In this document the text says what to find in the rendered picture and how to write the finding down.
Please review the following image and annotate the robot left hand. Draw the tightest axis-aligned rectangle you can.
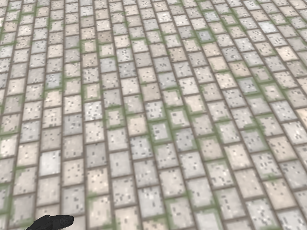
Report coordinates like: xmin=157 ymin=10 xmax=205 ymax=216
xmin=26 ymin=215 xmax=74 ymax=230

